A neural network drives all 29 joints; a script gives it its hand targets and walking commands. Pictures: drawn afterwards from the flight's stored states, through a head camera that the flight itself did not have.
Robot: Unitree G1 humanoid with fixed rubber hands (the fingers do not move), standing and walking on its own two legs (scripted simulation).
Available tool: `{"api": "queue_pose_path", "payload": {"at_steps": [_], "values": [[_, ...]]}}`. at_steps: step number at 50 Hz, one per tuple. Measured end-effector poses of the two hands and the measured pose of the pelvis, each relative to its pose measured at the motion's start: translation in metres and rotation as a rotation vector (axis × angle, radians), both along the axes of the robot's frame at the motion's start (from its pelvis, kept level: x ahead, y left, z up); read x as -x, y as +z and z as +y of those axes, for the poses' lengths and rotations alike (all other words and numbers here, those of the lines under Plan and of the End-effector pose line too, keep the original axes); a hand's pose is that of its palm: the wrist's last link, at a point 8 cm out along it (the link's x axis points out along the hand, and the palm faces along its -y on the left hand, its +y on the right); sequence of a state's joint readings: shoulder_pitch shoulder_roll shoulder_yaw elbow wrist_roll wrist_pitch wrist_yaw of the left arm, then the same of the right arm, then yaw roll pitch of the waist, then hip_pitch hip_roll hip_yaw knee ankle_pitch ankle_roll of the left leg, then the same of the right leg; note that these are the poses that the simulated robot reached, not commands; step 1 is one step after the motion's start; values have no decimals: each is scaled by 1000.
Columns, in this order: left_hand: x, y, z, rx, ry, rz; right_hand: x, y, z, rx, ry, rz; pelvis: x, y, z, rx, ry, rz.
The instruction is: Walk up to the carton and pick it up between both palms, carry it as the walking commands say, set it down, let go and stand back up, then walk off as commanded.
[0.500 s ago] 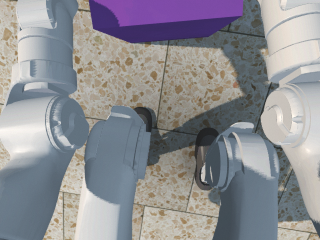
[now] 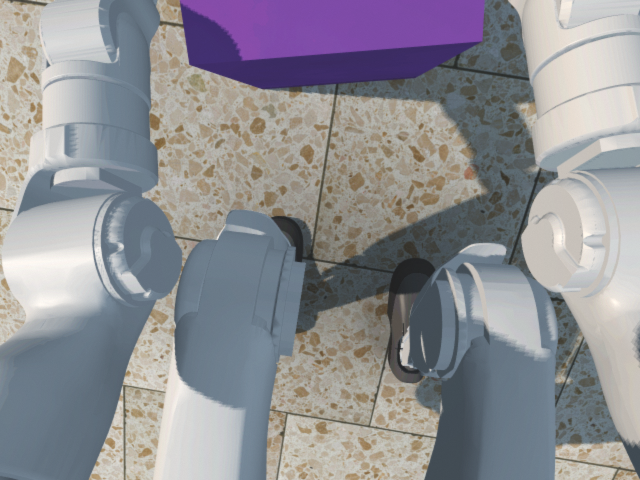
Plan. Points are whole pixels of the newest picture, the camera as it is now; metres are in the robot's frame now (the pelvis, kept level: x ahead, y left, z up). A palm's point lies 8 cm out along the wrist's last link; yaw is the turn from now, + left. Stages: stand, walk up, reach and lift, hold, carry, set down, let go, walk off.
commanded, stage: set down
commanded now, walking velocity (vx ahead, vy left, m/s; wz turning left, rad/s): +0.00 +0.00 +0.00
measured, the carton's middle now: out of the picture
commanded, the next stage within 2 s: let go in 1.86 s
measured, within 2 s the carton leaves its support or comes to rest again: neither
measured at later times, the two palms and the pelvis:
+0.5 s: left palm out of the picture +0.54 +0.26 -0.16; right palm out of the picture +0.60 -0.10 -0.16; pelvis +0.00 +0.01 +0.01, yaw +0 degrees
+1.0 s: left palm out of the picture +0.55 +0.27 -0.03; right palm out of the picture +0.62 -0.09 -0.02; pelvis +0.00 +0.01 +0.08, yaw +0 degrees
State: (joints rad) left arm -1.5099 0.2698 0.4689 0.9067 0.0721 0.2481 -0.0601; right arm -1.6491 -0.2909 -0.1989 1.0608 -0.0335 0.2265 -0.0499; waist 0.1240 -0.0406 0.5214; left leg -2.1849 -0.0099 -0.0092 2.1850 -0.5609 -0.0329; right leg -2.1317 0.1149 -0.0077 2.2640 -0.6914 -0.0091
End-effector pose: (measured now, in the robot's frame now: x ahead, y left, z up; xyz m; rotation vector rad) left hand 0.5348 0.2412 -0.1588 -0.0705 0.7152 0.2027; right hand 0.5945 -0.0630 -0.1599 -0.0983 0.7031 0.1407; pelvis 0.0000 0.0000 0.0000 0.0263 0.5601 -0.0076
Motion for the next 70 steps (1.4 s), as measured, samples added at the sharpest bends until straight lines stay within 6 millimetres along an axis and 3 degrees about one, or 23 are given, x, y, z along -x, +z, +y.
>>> {"api": "queue_pose_path", "payload": {"at_steps": [13, 22, 30, 37, 46, 60, 70], "values": [[-5, -6, 2, -45, 56, 16, -8, 2, -9, 52, -21, -15, -2, 9, 4, 16, 11, 23], [-10, 1, 16, -75, 81, 15, -11, 0, -31, 66, -45, -21, -2, 8, 10, 11, 9, 62], [-10, 8, 20, -73, 99, -7, -12, 10, -30, 61, -43, -60, 2, 10, 11, 3, 10, 75], [-16, 48, 23, -66, 114, -56, -21, 54, -20, 70, -49, -96, 2, 26, 9, 13, 23, 101], [-13, 112, 32, -81, 115, -66, -26, 121, -19, 75, -60, -87, -2, 66, 10, 31, 29, 163], [-16, 186, 32, -81, 106, -66, -26, 191, -34, 77, -79, -76, -7, 130, 12, 35, 27, 232], [-15, 247, 38, -86, 110, -66, -28, 248, -35, 71, -71, -75, -19, 187, 11, 28, 30, 256]]}}
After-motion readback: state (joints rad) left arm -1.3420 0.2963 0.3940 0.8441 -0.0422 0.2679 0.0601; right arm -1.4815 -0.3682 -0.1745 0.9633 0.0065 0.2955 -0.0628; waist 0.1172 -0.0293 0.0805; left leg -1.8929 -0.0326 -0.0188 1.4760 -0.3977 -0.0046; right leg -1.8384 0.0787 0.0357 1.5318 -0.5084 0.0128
